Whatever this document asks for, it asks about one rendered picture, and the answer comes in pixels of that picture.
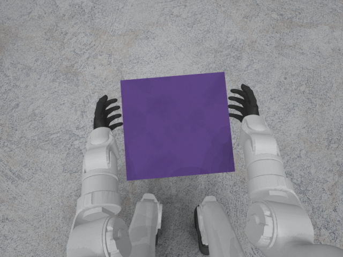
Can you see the right robot forearm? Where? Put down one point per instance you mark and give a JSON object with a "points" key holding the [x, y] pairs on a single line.
{"points": [[267, 178]]}

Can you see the right robot upper arm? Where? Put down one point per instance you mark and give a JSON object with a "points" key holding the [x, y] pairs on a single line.
{"points": [[284, 230]]}

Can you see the carton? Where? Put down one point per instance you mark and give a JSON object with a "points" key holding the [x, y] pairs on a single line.
{"points": [[176, 126]]}

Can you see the right robot hand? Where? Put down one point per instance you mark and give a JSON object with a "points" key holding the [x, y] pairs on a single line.
{"points": [[249, 103]]}

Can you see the left robot forearm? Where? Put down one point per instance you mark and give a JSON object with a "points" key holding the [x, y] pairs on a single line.
{"points": [[99, 189]]}

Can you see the right robot thigh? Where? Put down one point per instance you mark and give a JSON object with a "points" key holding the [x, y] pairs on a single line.
{"points": [[221, 236]]}

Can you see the left robot foot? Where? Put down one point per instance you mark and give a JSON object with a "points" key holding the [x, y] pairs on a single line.
{"points": [[156, 239]]}

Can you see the left robot hand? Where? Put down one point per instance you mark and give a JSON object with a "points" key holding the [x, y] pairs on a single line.
{"points": [[101, 118]]}

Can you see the left robot upper arm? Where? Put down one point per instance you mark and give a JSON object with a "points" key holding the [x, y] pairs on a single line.
{"points": [[104, 237]]}

